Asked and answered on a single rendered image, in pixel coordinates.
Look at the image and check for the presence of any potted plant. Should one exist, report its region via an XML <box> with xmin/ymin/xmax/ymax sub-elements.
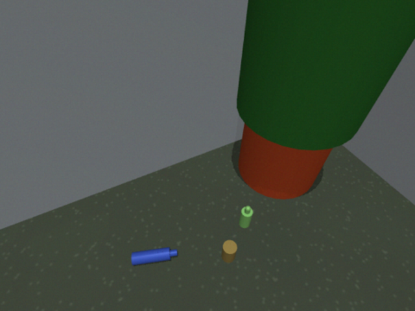
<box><xmin>237</xmin><ymin>0</ymin><xmax>415</xmax><ymax>200</ymax></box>

